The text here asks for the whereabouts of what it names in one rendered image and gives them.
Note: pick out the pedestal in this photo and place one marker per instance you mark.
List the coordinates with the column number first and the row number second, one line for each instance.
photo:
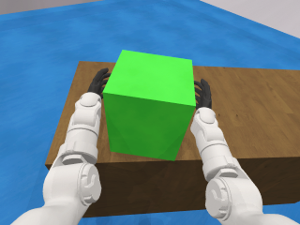
column 258, row 112

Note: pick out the robot right forearm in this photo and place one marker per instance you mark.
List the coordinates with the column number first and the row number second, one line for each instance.
column 216, row 156

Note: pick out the left robot upper arm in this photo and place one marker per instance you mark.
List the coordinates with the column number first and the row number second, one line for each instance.
column 68, row 192

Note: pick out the carton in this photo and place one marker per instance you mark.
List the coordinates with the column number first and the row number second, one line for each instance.
column 149, row 100

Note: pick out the right robot upper arm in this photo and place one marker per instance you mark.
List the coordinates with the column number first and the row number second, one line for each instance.
column 237, row 201

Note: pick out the robot right hand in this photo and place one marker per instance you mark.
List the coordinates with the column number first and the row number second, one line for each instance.
column 204, row 100

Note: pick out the robot left hand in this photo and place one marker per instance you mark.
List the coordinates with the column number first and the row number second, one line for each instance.
column 96, row 86

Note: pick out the robot left forearm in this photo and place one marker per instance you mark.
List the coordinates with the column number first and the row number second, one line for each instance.
column 82, row 133

